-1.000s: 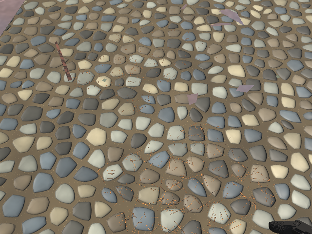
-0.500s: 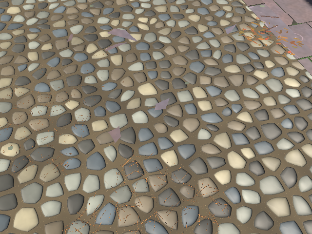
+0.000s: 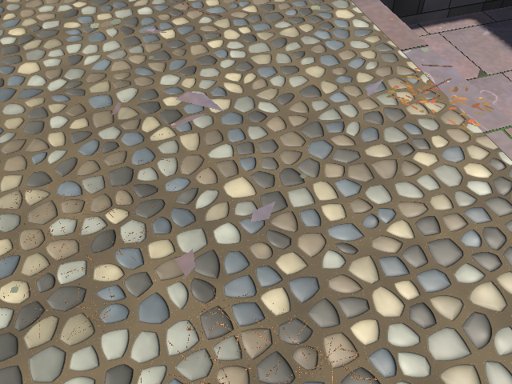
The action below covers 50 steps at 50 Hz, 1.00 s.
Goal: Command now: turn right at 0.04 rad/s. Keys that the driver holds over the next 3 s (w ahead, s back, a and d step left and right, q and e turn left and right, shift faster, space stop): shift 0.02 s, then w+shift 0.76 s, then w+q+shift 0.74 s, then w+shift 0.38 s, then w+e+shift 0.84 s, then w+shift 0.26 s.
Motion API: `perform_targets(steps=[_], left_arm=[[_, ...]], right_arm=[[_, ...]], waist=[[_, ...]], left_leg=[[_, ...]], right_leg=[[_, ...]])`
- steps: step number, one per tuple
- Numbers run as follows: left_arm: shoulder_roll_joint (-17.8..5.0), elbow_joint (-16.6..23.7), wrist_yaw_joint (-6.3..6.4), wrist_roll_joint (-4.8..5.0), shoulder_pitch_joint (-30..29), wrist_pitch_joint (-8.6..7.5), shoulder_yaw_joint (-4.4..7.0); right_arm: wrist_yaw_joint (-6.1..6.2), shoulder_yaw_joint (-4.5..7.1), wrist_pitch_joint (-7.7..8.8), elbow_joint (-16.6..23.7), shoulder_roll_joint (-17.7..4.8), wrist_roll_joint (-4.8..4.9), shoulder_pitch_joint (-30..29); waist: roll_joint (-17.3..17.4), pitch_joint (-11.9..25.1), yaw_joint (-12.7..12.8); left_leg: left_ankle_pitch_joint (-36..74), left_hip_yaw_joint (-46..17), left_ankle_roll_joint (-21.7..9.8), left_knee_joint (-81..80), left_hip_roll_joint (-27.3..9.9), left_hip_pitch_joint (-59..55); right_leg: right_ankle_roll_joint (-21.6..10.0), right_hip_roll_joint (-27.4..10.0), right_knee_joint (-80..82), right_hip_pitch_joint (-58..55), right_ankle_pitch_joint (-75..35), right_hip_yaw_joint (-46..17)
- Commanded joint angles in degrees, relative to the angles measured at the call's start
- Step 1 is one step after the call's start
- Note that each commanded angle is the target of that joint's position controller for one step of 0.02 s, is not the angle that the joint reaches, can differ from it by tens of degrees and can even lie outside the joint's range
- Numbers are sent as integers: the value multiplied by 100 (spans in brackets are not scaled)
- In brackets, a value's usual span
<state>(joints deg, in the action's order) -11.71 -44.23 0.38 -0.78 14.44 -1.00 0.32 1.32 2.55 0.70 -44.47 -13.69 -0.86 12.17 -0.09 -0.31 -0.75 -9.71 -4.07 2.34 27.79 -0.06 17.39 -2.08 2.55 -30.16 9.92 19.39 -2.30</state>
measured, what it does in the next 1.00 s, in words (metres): walks ahead: left foot, then right foot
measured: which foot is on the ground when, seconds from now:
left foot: down 0.00-0.04, up 0.06-0.32, down 0.34-0.84, up 0.86-1.00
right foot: down 0.00-0.34, up 0.36-0.80, down 0.82-1.00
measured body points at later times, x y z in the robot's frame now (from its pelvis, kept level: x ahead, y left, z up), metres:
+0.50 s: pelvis +0.20 +0.09 +0.01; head +0.20 +0.11 +0.46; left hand +0.29 +0.36 -0.12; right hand +0.25 -0.18 -0.11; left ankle +0.18 +0.18 -0.73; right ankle +0.16 -0.05 -0.65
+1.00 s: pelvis +0.61 +0.06 +0.00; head +0.63 +0.06 +0.45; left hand +0.64 +0.34 -0.12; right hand +0.70 -0.20 -0.13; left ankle +0.54 +0.19 -0.63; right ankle +0.62 -0.02 -0.73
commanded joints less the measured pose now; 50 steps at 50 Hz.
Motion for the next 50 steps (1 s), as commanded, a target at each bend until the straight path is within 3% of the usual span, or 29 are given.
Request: perform_targets(steps=[1,2,3,4,5,7,9,12,13,14,16,17,18,19,20,21,24,30,36,38,40,41,42,43,44,45,46,48,50], left_arm=[[-688,259,25,29,81,-76,206],[-710,159,37,48,302,-54,229],[-998,139,43,109,461,-19,335],[-1290,145,45,149,609,-18,423],[-1511,137,62,185,660,-80,496],[-1304,52,90,155,800,-295,468],[-1174,57,55,202,792,-356,460],[-1305,132,-21,246,637,-329,499],[-1381,-48,-112,-174,686,-341,545],[-1351,-78,-152,-149,648,-350,559],[-1299,-112,-162,-116,475,-384,531],[-1096,-11,-153,-159,178,-402,457],[-353,406,-124,-48,108,-453,282],[-694,432,-121,-43,87,-436,335],[-940,437,-167,-62,-50,-412,387],[-999,337,-235,-117,15,-409,386],[-804,230,-373,-240,139,-236,317],[-744,736,-401,-148,-1272,-148,237],[-620,1015,-428,-104,-2110,-183,130],[-712,976,-332,-108,-1887,-191,166],[-1077,562,-179,-105,-326,-213,325],[-1346,169,-77,-160,1060,-255,446],[-1991,84,21,-384,1592,-289,629],[-1967,98,-65,-313,1474,-303,637],[-1594,55,-92,-282,848,-319,580],[-1206,24,-101,-243,506,-382,494],[-1031,-40,-100,-242,315,-430,456],[-718,-242,-90,-158,322,-511,352],[-646,-409,-117,-21,399,-612,339]], right_arm=[[42,139,68,251,-561,28,-107],[47,123,50,165,-491,42,-9],[38,160,50,177,-565,123,-125],[4,183,101,353,-648,207,-524],[-38,170,206,572,-665,332,-958],[-128,183,445,680,-708,392,-1150],[-234,137,601,631,-629,311,-1117],[-373,42,640,610,-452,256,-1193],[-511,44,343,652,-397,-227,-1114],[-530,89,216,563,-462,-227,-779],[-389,295,166,52,-919,-161,891],[-276,436,228,-245,-1389,-223,2228],[-219,482,324,-279,-2053,-296,2703],[-202,399,281,-96,-1719,-253,1697],[-217,320,262,34,-1394,-185,1010],[-255,265,296,49,-1166,-119,779],[-240,141,406,-60,-831,-68,701],[-261,123,557,-389,-746,43,1348],[-182,103,616,-700,-871,70,1681],[-136,128,583,-799,-1090,-8,1720],[-38,195,446,-909,-1373,-140,1719],[-15,185,409,-832,-1323,-140,1447],[-138,-20,450,-527,-430,53,1895],[-195,-14,535,-473,-427,199,1955],[-150,86,514,-345,-790,161,1140],[-180,61,515,-289,-752,138,838],[-228,37,466,-333,-633,95,779],[-342,8,250,-369,-386,-61,965],[-417,-1,76,-212,-246,-57,621]], waist=[[59,162,42],[-70,394,97],[-366,159,243],[-716,-352,420],[-1001,-872,559],[-707,-1148,562],[-481,-725,565],[-678,-439,516],[-854,-327,449],[-912,-351,285],[-350,135,-598],[642,707,-1361],[2296,1102,-1243],[1376,537,-767],[654,43,-382],[293,-1,-189],[633,-220,104],[270,-795,-67],[207,-933,-173],[483,-481,16],[777,501,770],[591,1135,1443],[-779,2129,1094],[-1460,2695,868],[-783,1489,747],[-191,721,589],[8,354,392],[-314,-17,33],[-306,-382,-84]], left_leg=[[999,-230,-180,-46,-216,-776],[97,14,-185,120,-9,-776],[-1182,365,-194,595,301,-191],[-1590,550,-224,1043,324,887],[-1482,385,-354,1567,16,1790],[-1396,-70,-569,2189,-484,3218],[-1056,-7,-600,1801,-640,3326],[-463,558,-407,869,-320,1628],[-371,993,-393,603,-13,679],[-87,1143,-424,531,86,-197],[-503,1161,-546,484,295,-2194],[-1689,130,-711,87,-548,-3349],[-4750,-3159,-1040,-1550,-2087,-3570],[-5177,-4393,-1289,-2094,-2234,-2788],[-4393,-3512,-1239,-1785,-2168,-2259],[-3520,-2688,-1189,-1742,-1803,-1736],[-2524,-1572,-1151,-2180,-1210,-936],[-785,-506,-1366,-2778,-992,-1103],[1871,286,-1275,-3055,-1112,-2003],[4814,494,-1157,-2117,-1207,-2550],[6517,518,-1015,85,-1308,-2541],[5337,568,-949,1872,-1086,-1395],[1766,574,-890,4215,-354,728],[-1542,-126,-977,5357,347,1831],[-913,-228,-1097,5585,-67,2405],[-381,-146,-1079,5254,-362,2344],[-239,-120,-1057,4940,-551,2072],[-197,-101,-926,4702,-758,1685],[-3,-1,-842,4611,-882,2067]], right_leg=[[-170,-532,726,619,-1087,-536],[-247,-498,901,481,-50,-549],[-525,-690,1236,399,1509,-971],[-901,-1318,1814,217,2836,-1886],[-1297,-2020,2346,72,3330,-2845],[-1536,-2399,2401,-924,2315,-3209],[-1299,-2147,2208,-1611,1319,-2487],[-1021,-1535,2184,-657,494,-1296],[-919,-1225,2290,-120,495,-895],[-870,-1233,2182,426,321,-757],[-687,-933,505,1239,-1356,-245],[-507,-481,-1718,2108,-1357,248],[-363,271,-3733,3376,1365,-18],[-498,120,-4506,4005,722,-667],[-539,-414,-4538,4110,26,-437],[-473,-697,-4127,3674,-372,-284],[-173,-953,-3697,3181,-797,-42],[107,-960,-2180,3844,-1952,325],[-331,-619,-443,2812,-2366,816],[-522,-152,-318,2086,-1689,1066],[-712,233,-358,335,-770,963],[-822,-189,-225,-1473,-644,473],[-1083,-1981,74,-3396,2091,-1918],[-1227,-2751,1435,-3650,3584,-4599],[-946,-2444,1645,-2767,3219,-3873],[-838,-2348,1666,-1752,2071,-2818],[-688,-2137,1839,-1019,1235,-2111],[-461,-1864,2138,-123,587,-1042],[-278,-1725,2380,53,-16,-236]])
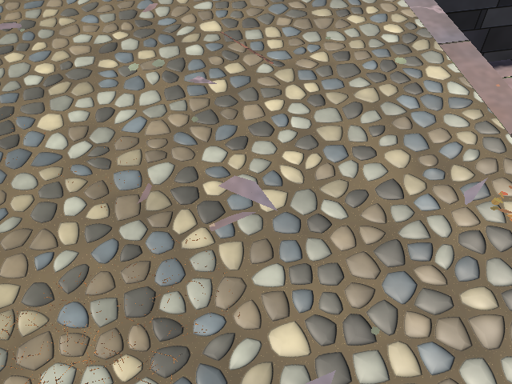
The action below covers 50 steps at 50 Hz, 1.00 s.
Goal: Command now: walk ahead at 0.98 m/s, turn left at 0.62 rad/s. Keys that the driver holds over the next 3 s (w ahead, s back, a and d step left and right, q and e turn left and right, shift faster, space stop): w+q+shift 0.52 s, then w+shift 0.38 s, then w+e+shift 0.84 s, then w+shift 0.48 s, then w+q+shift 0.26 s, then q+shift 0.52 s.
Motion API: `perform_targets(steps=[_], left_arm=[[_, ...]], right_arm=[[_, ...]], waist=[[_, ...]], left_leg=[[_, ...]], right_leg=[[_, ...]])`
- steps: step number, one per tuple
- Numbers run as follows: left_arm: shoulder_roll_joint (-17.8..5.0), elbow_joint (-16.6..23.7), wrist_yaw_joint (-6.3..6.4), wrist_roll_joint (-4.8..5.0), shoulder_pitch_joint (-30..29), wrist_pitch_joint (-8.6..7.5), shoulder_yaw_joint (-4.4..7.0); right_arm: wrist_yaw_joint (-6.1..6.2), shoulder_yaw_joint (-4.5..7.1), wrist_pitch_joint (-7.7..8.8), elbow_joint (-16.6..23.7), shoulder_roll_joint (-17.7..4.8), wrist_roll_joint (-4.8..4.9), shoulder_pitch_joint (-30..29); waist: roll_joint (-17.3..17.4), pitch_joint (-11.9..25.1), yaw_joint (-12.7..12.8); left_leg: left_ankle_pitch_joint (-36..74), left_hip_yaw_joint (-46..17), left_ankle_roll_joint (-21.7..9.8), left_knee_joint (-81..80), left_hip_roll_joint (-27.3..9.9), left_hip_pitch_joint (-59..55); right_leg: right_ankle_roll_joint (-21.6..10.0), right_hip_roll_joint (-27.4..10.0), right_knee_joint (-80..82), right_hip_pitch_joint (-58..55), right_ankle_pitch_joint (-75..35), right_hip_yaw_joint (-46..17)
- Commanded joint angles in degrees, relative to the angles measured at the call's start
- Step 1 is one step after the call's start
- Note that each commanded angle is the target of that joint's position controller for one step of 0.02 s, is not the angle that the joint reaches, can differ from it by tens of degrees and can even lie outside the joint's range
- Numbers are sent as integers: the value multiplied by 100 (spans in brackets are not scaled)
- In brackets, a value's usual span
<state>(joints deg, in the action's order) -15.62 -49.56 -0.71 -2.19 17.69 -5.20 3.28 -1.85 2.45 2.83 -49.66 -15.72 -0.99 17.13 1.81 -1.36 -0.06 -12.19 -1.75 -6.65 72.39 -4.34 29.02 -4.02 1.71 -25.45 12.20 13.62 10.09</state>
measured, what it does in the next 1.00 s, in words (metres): walks ahead, turning left: left foot, then right foot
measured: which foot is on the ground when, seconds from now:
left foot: up 0.00-0.28, down 0.30-0.74, up 0.76-1.00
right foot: down 0.00-0.26, up 0.28-0.70, down 0.72-1.00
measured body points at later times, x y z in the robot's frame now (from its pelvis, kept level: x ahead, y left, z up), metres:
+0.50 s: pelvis +0.47 +0.07 -0.01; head +0.49 +0.07 +0.44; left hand +0.59 +0.35 -0.07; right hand +0.55 -0.21 -0.14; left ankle +0.43 +0.06 -0.74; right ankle +0.60 -0.10 -0.65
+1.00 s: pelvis +0.93 +0.22 +0.00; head +0.95 +0.23 +0.45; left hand +0.70 +0.38 -0.12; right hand +1.25 +0.17 -0.07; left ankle +0.96 +0.40 -0.68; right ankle +0.91 +0.08 -0.74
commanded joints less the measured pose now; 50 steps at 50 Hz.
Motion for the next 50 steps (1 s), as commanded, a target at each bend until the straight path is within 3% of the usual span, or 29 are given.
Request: perform_targets(steps=[1,4,7,9,11,13,14,15,16,17,18,19,22,24,26,30,32,34,35,36,37,38,39,40,41,43,45,47,50], left_arm=[[-267,77,-20,135,131,-231,48],[-188,-16,-46,82,194,-307,22],[-324,-117,60,110,403,-318,7],[-564,-172,157,160,602,-309,18],[-889,-103,301,130,647,-150,88],[-1254,86,396,38,200,74,208],[-1310,204,359,-17,-131,160,244],[-918,189,205,-17,-295,155,189],[-47,678,140,-88,-123,23,-42],[-132,1233,119,58,-268,-147,-127],[-504,1210,108,9,-643,-277,-111],[-584,1168,91,15,-721,-298,-87],[-431,1154,75,-213,-701,43,-179],[-371,1416,15,-210,-1217,159,-236],[-239,1708,-43,-98,-1936,159,-315],[-148,1852,-92,29,-2352,90,-368],[-306,1866,-62,9,-2325,54,-302],[-776,1597,37,25,-1348,26,-91],[-990,1326,118,96,-316,23,33],[-1255,1005,237,68,942,49,161],[-1790,895,251,-210,1375,-1,288],[-1636,834,101,-127,1048,42,311],[-1085,943,47,-92,293,44,241],[-731,879,9,-57,63,29,168],[-536,702,1,-93,167,10,107],[-282,333,14,-47,450,-62,1],[-378,147,2,83,616,-160,9],[-471,56,-20,163,741,-199,6],[-613,29,-21,235,854,-227,60]], right_arm=[[-130,-4,-185,422,-13,-44,-157],[-195,-54,-198,686,21,41,-889],[-268,-89,-162,834,-42,50,-1393],[-303,-111,-117,1003,-97,1,-1640],[-253,-43,-116,835,-341,36,-1198],[-168,165,-146,363,-786,69,595],[-55,343,-158,4,-1055,69,1786],[87,476,-191,-57,-1193,133,1668],[87,540,-260,51,-1595,46,1070],[92,598,-287,273,-1816,-44,855],[135,550,-260,327,-1400,-65,765],[143,464,-226,256,-1080,-51,564],[222,330,59,307,-843,51,250],[201,350,195,371,-985,79,256],[167,378,230,349,-993,78,462],[95,390,266,170,-929,168,1022],[150,382,285,108,-974,135,1048],[205,443,289,94,-1339,25,933],[212,475,267,113,-1507,-67,659],[213,425,277,205,-1285,-150,307],[195,180,295,425,-207,42,1068],[180,66,334,433,-311,159,1310],[215,102,282,443,-630,59,558],[149,90,262,540,-706,-21,30],[81,74,243,663,-642,-70,-352],[-47,-28,133,829,-348,-154,-414],[-92,-107,65,983,-233,-180,-621],[-137,-183,96,1357,-314,-280,-1374],[-261,-358,206,1646,-146,-180,-2192]], waist=[[-499,-430,-142],[-483,-735,-114],[-233,-763,-59],[-382,-796,-140],[-612,-285,-409],[-897,650,-1357],[-777,1057,-1855],[26,627,-1617],[1208,405,-655],[974,1325,-589],[-192,686,-594],[-740,92,-257],[-941,-347,279],[-761,-524,194],[-512,-619,-84],[-41,-260,-618],[107,-123,-592],[311,538,-64],[362,1011,594],[297,1474,1269],[-1564,2274,704],[-2185,2526,477],[-1095,1241,414],[-279,732,398],[-24,387,356],[-418,116,70],[-517,-176,-72],[-505,-517,-71],[-410,-658,80]], left_leg=[[500,-134,96,36,-483,1111],[1503,347,63,-957,-277,1187],[1987,968,-104,-2201,32,941],[2119,1314,-280,-2941,256,583],[1749,1598,-411,-3154,741,-62],[981,1412,-637,-3052,1076,-1917],[334,906,-853,-3312,1042,-3210],[-190,208,-1062,-3637,719,-3622],[1048,-1871,-1652,-3486,-110,-4306],[-1025,-4212,-2424,-5177,-882,-5022],[-1996,-4547,-2060,-6079,-1015,-4380],[-1796,-4088,-1728,-6210,-853,-3404],[-349,-2764,-1486,-6198,-134,-1484],[223,-2199,-1395,-6388,265,-808],[1002,-1865,-1182,-6360,557,-679],[2635,-1596,-758,-6312,417,-1797],[3644,-1564,-587,-5981,218,-2533],[5431,-1552,-354,-4758,30,-3273],[5562,-1408,-250,-3566,81,-3112],[4697,-1234,-182,-1946,288,-2132],[98,-829,36,535,1054,-276],[-1239,-787,38,1218,1291,826],[-618,-687,-8,1127,752,1293],[-240,-603,4,786,548,1167],[-229,-599,-10,518,439,1054],[-344,-688,29,153,296,955],[-367,-670,98,-270,196,1305],[146,-129,255,-1161,-40,1548],[1414,374,405,-3158,86,236]], right_leg=[[-1,-1576,2001,-114,149,-1088],[203,-1050,2176,29,-1175,73],[332,-918,2213,-544,-2972,721],[431,-1228,1864,-1100,-5264,840],[477,-1323,966,-1829,-7224,863],[373,-1546,-1291,-1662,-8248,676],[238,-1556,-3108,-928,-7296,473],[206,-644,-5297,312,-2314,400],[415,147,-7192,2604,1622,-212],[432,110,-7369,3765,1426,-1353],[368,-258,-6703,3954,942,-1556],[375,-483,-6055,3625,566,-1535],[730,-905,-4913,2592,625,-1500],[881,-994,-3767,2265,290,-1211],[888,-885,-2569,1995,-777,-1033],[491,-524,-922,1442,-2429,-737],[294,-358,-421,1191,-2312,-746],[110,10,-444,343,-1361,-756],[34,-18,-412,-600,-937,-738],[-47,-471,-765,-1986,-210,-1092],[-616,-2196,-508,-3616,1466,-3839],[-1003,-2596,948,-3728,2587,-6428],[-942,-2299,1131,-2750,2795,-5502],[-874,-2044,1080,-1928,2053,-4549],[-742,-1752,1119,-1347,1333,-3839],[-623,-1464,1338,-738,915,-3148],[-601,-1415,1680,-545,629,-2768],[-742,-1222,2074,-249,-96,-2403],[-661,-835,2452,463,-1570,-1794]])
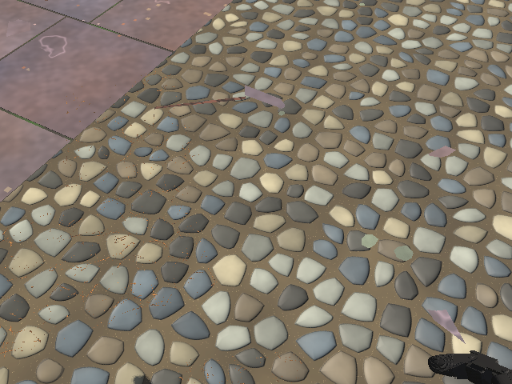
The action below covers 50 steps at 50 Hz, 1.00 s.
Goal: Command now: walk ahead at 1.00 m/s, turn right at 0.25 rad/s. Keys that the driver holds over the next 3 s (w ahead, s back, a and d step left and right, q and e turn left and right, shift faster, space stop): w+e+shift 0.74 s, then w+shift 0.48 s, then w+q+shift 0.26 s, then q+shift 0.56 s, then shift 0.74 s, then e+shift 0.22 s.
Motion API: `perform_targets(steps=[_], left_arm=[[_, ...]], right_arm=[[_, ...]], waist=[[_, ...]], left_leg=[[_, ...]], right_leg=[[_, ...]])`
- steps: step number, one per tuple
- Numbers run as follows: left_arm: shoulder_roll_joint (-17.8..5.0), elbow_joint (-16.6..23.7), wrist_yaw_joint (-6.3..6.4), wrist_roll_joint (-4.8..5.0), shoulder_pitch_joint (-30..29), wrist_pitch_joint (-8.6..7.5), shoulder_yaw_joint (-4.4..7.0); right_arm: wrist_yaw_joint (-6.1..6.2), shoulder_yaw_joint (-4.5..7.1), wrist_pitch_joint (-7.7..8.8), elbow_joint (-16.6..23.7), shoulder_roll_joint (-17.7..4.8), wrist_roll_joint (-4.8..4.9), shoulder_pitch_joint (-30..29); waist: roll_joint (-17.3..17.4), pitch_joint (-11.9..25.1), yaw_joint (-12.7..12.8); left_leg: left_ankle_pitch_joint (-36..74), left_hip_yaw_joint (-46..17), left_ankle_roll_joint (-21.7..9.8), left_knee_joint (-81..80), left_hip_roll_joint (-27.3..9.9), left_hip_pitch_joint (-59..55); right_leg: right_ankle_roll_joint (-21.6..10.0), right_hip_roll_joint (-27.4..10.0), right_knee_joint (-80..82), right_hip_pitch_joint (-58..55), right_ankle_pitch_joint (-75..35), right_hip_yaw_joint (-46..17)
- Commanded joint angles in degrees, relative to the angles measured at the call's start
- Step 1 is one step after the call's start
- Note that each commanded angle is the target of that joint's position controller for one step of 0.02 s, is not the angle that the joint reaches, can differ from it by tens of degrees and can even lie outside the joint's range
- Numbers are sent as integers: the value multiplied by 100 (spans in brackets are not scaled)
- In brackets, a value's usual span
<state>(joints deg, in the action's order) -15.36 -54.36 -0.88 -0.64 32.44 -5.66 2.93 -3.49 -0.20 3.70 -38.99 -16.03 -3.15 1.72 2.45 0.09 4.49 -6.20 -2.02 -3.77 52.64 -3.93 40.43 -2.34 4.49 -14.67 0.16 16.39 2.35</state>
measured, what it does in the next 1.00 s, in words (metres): walks ahead, turning right: left foot, then right foot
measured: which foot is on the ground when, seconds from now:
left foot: up 0.00-0.14, down 0.16-0.60, up 0.62-1.00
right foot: down 0.00-0.14, up 0.16-0.58, down 0.60-1.00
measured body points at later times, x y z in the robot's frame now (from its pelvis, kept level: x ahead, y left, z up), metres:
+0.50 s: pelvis +0.47 -0.03 -0.02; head +0.50 -0.05 +0.43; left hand +0.78 +0.12 -0.08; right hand +0.31 -0.28 -0.15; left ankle +0.32 +0.12 -0.74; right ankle +0.63 -0.19 -0.69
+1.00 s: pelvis +0.91 -0.24 -0.02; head +0.94 -0.26 +0.43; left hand +1.09 -0.01 -0.14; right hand +0.95 -0.57 -0.08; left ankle +1.13 -0.27 -0.73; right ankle +0.69 -0.16 -0.73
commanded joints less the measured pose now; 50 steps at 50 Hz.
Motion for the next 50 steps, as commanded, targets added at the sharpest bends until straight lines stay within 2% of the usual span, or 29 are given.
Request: perform_targets(steps=[1,3,5,6,7,8,9,10,11,13,15,17,19,20,22,24,26,28,29,30,31,32,34,36,40,43,47,49,50], left_arm=[[-832,488,0,116,-548,-194,139],[-1034,420,-4,142,-412,-176,175],[-1199,326,19,107,-254,-137,193],[-1317,291,47,59,-255,-84,217],[-1318,332,61,56,-418,-46,222],[-816,515,54,18,-437,-55,119],[68,733,62,293,260,-18,-64],[-575,818,99,218,-428,43,56],[-663,881,68,148,-998,88,101],[-451,854,-43,34,-1212,212,89],[-184,967,-131,-60,-1259,423,59],[-77,1246,-211,-103,-1792,549,30],[-38,1473,-302,-100,-2221,568,-23],[-3,1670,-346,-85,-2426,554,-75],[-161,1816,-425,-74,-2895,534,-104],[-269,1867,-473,-83,-3141,504,-111],[-501,1713,-434,-48,-2706,478,-48],[-905,1275,-315,-42,-997,474,147],[-1168,902,-188,-40,74,474,320],[-1526,873,-44,96,-289,555,498],[-2296,1177,-54,-149,-851,641,599],[-2101,1367,9,-97,-743,659,617],[-1491,1115,97,-42,-1000,529,467],[-1213,1166,134,-10,-1351,345,345],[-1059,1148,68,29,-1323,109,279],[-996,1031,-20,126,-1007,10,287],[-1210,844,37,80,-666,1,317],[-1499,782,95,-37,-708,39,357],[-1550,788,102,-125,-952,76,359]], right_arm=[[-108,-112,128,592,-97,85,-753],[-21,-60,119,578,-287,112,-819],[126,59,143,457,-560,50,-391],[213,158,167,198,-739,37,455],[311,267,186,-95,-931,13,1488],[439,431,198,-214,-1403,-125,2466],[430,507,181,-197,-1650,-271,2412],[409,495,124,-153,-1267,-76,2064],[400,394,160,-205,-803,-10,1613],[379,342,218,-381,-476,7,1449],[357,298,317,-618,-263,139,1577],[333,285,395,-787,-177,244,1642],[333,274,436,-854,-139,227,1529],[327,299,477,-844,-284,203,1481],[353,329,491,-889,-420,210,1468],[408,370,479,-931,-701,210,1690],[487,463,346,-896,-1107,211,1944],[549,573,113,-718,-1453,145,1598],[512,580,31,-637,-1430,105,1458],[393,478,46,-557,-879,102,1355],[359,330,165,157,-518,169,1924],[378,285,335,316,-752,109,1324],[383,235,407,320,-734,72,973],[387,184,154,238,-649,-105,1146],[264,38,-43,635,-301,-47,298],[161,-48,18,740,-103,114,-246],[204,104,52,777,-473,123,-471],[294,286,72,504,-804,144,524],[375,388,69,205,-961,184,1614]], waist=[[-513,-754,-353],[-485,-623,-346],[-638,-49,-551],[-758,482,-941],[-720,967,-1480],[-110,1734,-1720],[1222,2580,-1097],[693,2059,-1187],[306,966,-1050],[41,209,-754],[279,-54,-465],[245,-338,-380],[220,-477,-289],[373,-596,-200],[11,-816,-210],[-134,-806,-230],[140,-328,29],[380,575,956],[152,1020,1330],[-1092,538,930],[-1994,1339,2],[-732,1618,375],[305,132,-191],[358,-221,-637],[59,-593,-570],[-222,-474,-157],[-401,-312,28],[-594,359,-488],[-595,838,-1125]], left_leg=[[1073,500,115,-1413,155,-1432],[1175,535,70,-1791,295,-1700],[545,528,-54,-2058,594,-2353],[85,502,-111,-2097,742,-3274],[-51,279,-145,-2130,421,-4572],[-1887,-1033,-215,-2166,-910,-5787],[-3350,-3935,-762,-3000,-2517,-6886],[-3686,-4250,-718,-3643,-2200,-6218],[-2893,-3045,-593,-3648,-1882,-5335],[-1161,-1624,-409,-3892,-1440,-4178],[-588,-830,-298,-4113,-1339,-3643],[34,-109,-180,-4362,-1255,-3539],[705,811,-33,-4528,-856,-3325],[1105,1045,-30,-4547,-915,-3130],[1648,1623,82,-4766,-707,-3084],[3404,1902,160,-4606,-716,-3460],[5962,1930,268,-3565,-836,-4177],[6843,1740,177,-1227,-1106,-4005],[5656,1619,149,593,-998,-3247],[-25,1569,329,2935,164,-1711],[-2354,624,636,4754,753,632],[-1843,-292,540,4551,466,1136],[-1434,-339,502,3118,-70,734],[-1566,-334,655,2406,-290,-135],[-573,131,797,234,-464,-808],[1480,359,553,-1343,-221,-1683],[1314,418,193,-2246,105,-1574],[221,494,23,-2198,527,-2403],[-153,554,-51,-2254,539,-3472]], right_leg=[[-852,-1221,1531,1740,-2344,-1040],[-828,-1329,1316,1058,-3421,-1033],[-666,-1349,145,248,-5375,-962],[-585,-1300,-1013,240,-5727,-940],[-502,-1096,-2468,951,-4924,-890],[-514,-733,-4370,1978,-2825,-700],[-416,-244,-6359,3678,1113,-642],[-513,-473,-6666,4223,565,-707],[-498,-747,-6356,4442,-6,-689],[-410,-1013,-6034,4129,-185,-653],[-308,-1192,-5897,4015,-144,-612],[-247,-1304,-5741,4413,-396,-480],[-253,-1201,-5293,4404,-1091,-215],[-291,-1276,-4831,4266,-1451,-188],[-429,-1077,-3715,3807,-1989,258],[-636,-676,-2988,3201,-2238,737],[-795,-181,-2854,2546,-1782,1055],[-1073,112,-2903,768,-1009,819],[-1225,196,-2544,-627,-611,416],[-1436,-320,-2028,-1111,-245,-685],[-2680,-1730,-1231,-2667,-370,-4065],[-2690,-1975,-214,-2584,686,-5036],[-2109,-1651,157,-571,303,-4207],[-1939,-1149,163,906,-610,-3268],[-1712,-531,596,2217,-1089,-2182],[-1306,-435,790,2065,-1960,-1811],[-1002,-908,280,254,-3823,-1827],[-776,-1013,-1065,-422,-5724,-1725],[-679,-878,-2335,-112,-5761,-1535]])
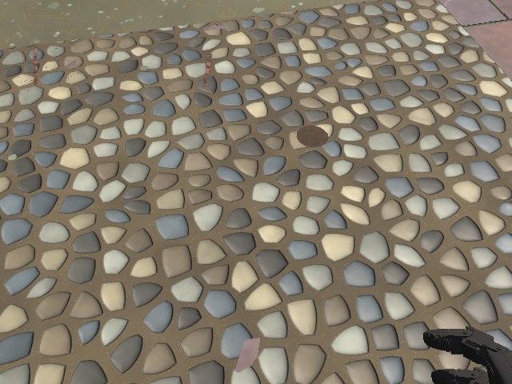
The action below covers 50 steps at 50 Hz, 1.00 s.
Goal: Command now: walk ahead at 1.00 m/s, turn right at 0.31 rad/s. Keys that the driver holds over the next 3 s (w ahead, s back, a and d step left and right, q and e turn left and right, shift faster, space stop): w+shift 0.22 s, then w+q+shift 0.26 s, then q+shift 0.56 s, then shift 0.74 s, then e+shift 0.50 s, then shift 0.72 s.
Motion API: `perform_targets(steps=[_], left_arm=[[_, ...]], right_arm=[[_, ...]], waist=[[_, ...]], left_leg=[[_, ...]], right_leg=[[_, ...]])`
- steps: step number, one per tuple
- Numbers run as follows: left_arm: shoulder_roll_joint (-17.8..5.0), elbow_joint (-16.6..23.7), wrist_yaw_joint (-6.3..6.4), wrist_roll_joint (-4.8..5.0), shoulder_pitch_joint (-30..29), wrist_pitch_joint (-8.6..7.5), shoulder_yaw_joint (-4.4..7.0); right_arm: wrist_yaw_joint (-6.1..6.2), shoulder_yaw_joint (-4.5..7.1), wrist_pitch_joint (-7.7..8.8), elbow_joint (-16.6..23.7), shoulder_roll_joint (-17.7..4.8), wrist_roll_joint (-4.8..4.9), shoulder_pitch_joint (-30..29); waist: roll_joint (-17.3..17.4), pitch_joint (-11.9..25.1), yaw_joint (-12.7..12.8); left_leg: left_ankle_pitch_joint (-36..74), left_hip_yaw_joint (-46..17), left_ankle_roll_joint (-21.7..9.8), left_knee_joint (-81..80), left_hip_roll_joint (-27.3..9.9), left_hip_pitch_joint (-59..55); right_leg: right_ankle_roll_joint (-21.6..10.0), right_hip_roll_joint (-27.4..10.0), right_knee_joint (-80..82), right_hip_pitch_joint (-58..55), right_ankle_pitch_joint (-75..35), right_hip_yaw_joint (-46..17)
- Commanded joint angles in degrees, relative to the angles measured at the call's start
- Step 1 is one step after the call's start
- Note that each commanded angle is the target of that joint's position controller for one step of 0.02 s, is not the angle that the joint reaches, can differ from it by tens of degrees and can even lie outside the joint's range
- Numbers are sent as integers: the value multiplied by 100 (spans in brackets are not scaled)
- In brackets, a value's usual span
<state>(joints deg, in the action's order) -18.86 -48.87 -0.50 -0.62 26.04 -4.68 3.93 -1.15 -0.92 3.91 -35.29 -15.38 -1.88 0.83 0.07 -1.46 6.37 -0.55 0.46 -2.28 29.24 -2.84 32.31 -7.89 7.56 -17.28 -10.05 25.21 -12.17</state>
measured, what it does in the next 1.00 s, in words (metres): walks ahead, turning left: left foot, then right foot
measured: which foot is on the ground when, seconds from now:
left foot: up 0.00-0.00, down 0.02-0.46, up 0.48-0.82, down 0.84-1.00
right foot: down 0.00-0.02, up 0.04-0.44, down 0.46-0.82, up 0.84-1.00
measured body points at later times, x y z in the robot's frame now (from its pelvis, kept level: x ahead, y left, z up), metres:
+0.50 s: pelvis +0.46 +0.02 +0.00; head +0.50 +0.02 +0.44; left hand +0.72 +0.24 -0.06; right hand +0.39 -0.25 -0.13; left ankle +0.20 +0.13 -0.66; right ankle +0.59 -0.08 -0.72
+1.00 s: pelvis +0.77 +0.09 +0.00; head +0.82 +0.13 +0.45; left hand +0.84 +0.42 -0.09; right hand +1.04 -0.09 -0.08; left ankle +0.85 +0.17 -0.72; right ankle +0.81 -0.08 -0.62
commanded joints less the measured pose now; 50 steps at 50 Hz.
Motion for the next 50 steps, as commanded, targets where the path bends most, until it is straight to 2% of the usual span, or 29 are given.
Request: perform_targets(steps=[1,2,3,4,5,8,13,17,20,22,23,24,25,26,27,30,31,32,34,36,40,41,42,43,44,45,46,47,50], left_arm=[[-854,338,73,-191,-540,-37,163],[85,611,11,99,294,-71,-63],[-198,569,39,0,-4,-113,-127],[-395,634,39,-7,-610,-78,-81],[-428,699,-17,-76,-998,-63,-114],[-111,884,-190,-190,-1219,87,-219],[-89,1486,-285,-260,-2566,90,-387],[43,1657,-357,-126,-3203,14,-506],[-274,1584,-184,-182,-2966,-7,-381],[-605,1081,-10,-205,-1254,-47,-194],[-963,867,114,-295,-231,-66,-44],[-1405,829,155,-544,102,-70,112],[-1197,966,130,-377,-128,-7,92],[-734,922,118,-318,-649,-28,0],[-365,856,93,-286,-873,-76,-80],[20,620,90,-102,-932,-155,-171],[13,774,90,127,-1761,-213,-78],[-2,824,118,183,-2100,-226,-75],[-213,874,219,155,-2498,-192,4],[-507,831,320,161,-2413,-140,110],[-922,886,310,432,-2379,-19,247],[-916,930,273,438,-2434,35,252],[-677,928,219,366,-2412,60,184],[51,966,129,19,-2047,89,-4],[-116,1087,71,43,-864,49,-51],[-794,1128,38,112,-1179,4,38],[-926,1275,64,157,-1756,0,76],[-800,1251,152,52,-1988,40,70],[-677,1249,182,-24,-2096,209,90]], right_arm=[[260,585,33,-436,-1341,-24,2947],[228,754,52,-532,-1988,-264,3092],[104,690,23,-507,-1496,-121,2683],[68,632,37,-470,-1102,-82,2098],[34,581,56,-548,-838,-73,1956],[57,427,155,-965,-438,-40,2154],[-2,433,302,-1239,-585,161,2461],[19,532,347,-1347,-949,270,2719],[53,565,293,-1477,-1185,231,2868],[103,608,197,-1519,-1381,157,2757],[98,556,196,-1393,-1110,137,2629],[92,344,210,-1153,-43,325,3313],[126,420,147,-1005,-514,381,2927],[164,497,78,-939,-723,304,2252],[151,479,30,-948,-621,239,2017],[47,514,-301,-959,-288,72,2126],[111,589,-313,-721,-310,597,1940],[112,547,-341,-571,-283,624,1659],[42,498,-312,-332,-219,415,1328],[-111,502,-270,-381,-233,280,1420],[-250,792,-415,-363,-907,266,2000],[-213,946,-440,-441,-1208,271,2535],[-120,1065,-452,-559,-1430,295,2947],[-4,1049,-425,-466,-1728,315,2400],[-64,980,-239,168,-2041,-36,1703],[-156,997,-209,499,-1831,57,1377],[-164,943,-185,559,-1629,200,1155],[-112,886,-201,559,-1408,320,955],[86,847,-317,668,-1243,256,770]], waist=[[-166,1541,-1911],[1898,2222,-1226],[1555,1949,-1216],[717,924,-1092],[41,573,-1051],[322,46,-658],[245,-655,-649],[178,-605,-792],[322,-55,-644],[502,960,201],[260,1565,603],[-1319,2584,84],[-1225,2772,144],[-638,1546,-29],[-287,880,-154],[-574,369,-681],[-1005,250,-835],[-949,75,-916],[-657,-202,-988],[-535,99,-956],[-510,643,-1378],[-392,893,-1690],[91,883,-1905],[1864,331,-1234],[2023,1716,-462],[991,2295,-837],[426,1579,-816],[-213,1164,-660],[-60,876,-452]], left_leg=[[-1769,-366,-312,423,-246,-4141],[-3830,-3787,-1091,-535,-1922,-5534],[-4417,-5296,-1108,-1494,-1930,-5275],[-4085,-4161,-1074,-1484,-1752,-4411],[-3304,-3379,-1020,-1475,-1509,-3719],[-2459,-2164,-780,-1819,-965,-2628],[-956,-1101,-895,-2670,-550,-2080],[1131,-817,-863,-2993,-532,-1935],[3541,-766,-705,-1895,-613,-3104],[3893,-702,-538,422,-463,-2846],[2366,-655,-509,2092,-182,-1725],[-2197,-362,-406,4369,442,155],[-2520,-525,-444,5201,524,714],[-1964,-483,-404,5091,156,1074],[-1827,-397,-311,4812,10,1012],[-2080,-322,-41,4251,-192,425],[-2023,-473,56,4133,-442,585],[-1863,-372,120,3687,-513,633],[-958,0,223,2335,-399,117],[462,378,191,1222,-31,-779],[237,696,-279,912,519,-1902],[243,667,-484,772,638,-2651],[631,372,-661,355,629,-3472],[3355,-908,-944,182,46,-3548],[3381,-4116,-2474,-222,-1382,-4688],[1411,-4639,-2502,-977,-1539,-4707],[373,-4208,-2182,-1144,-1262,-4048],[20,-3817,-1837,-1136,-975,-3371],[1388,-2831,-1494,-977,-437,-2122]], right_leg=[[-57,-968,-3893,2043,-5541,111],[258,42,-6249,4129,-995,590],[113,-78,-6568,4973,-205,336],[106,-490,-6428,5246,-778,385],[118,-677,-6109,5087,-1013,456],[212,-929,-5432,4840,-929,391],[515,-1289,-3513,5261,-2063,1133],[541,-991,-1874,3683,-3234,1520],[396,-630,-1425,3070,-2650,1552],[292,-526,-1335,1125,-1894,1448],[221,-1432,-1465,-291,-924,646],[-248,-3375,-1053,-1911,999,-2104],[-408,-3596,-147,-1540,700,-3472],[-284,-3248,-232,-665,-773,-2156],[-246,-3048,-371,85,-2799,-1134],[1,-2635,-236,1362,-5002,560],[-13,-2429,-73,1424,-4784,928],[7,-2470,169,1763,-4630,1156],[62,-2220,431,2455,-4607,1872],[192,-1871,148,2451,-4619,2440],[414,-2038,-1349,1788,-6108,2501],[531,-2008,-2339,1963,-5901,2471],[775,-1713,-3718,2613,-4071,2377],[1055,-753,-5743,3740,1174,2308],[1279,-87,-7237,4998,1704,1045],[1141,-319,-7198,5078,1090,348],[1031,-451,-6681,5222,565,327],[1043,-656,-6238,5106,238,308],[1100,-725,-5031,4277,54,303]])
